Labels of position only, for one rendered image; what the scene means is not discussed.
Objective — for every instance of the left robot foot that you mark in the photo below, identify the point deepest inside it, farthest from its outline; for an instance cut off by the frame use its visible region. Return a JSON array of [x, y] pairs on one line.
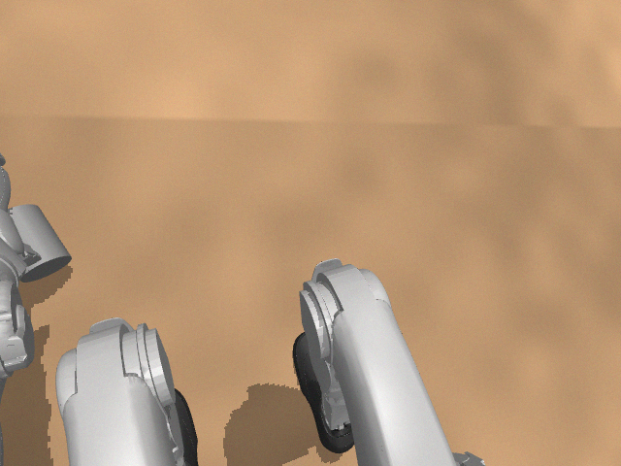
[[188, 433]]

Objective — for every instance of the left robot arm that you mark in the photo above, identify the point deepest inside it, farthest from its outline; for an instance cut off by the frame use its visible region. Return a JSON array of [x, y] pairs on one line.
[[17, 345]]

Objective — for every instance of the left robot hand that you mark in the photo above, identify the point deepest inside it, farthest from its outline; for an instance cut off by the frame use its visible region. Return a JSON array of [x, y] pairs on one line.
[[5, 194]]

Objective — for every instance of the right robot foot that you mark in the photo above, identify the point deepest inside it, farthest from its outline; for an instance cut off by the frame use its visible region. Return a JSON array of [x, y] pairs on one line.
[[337, 441]]

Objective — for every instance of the can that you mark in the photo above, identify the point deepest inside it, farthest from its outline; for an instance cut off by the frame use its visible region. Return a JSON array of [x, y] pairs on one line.
[[35, 231]]

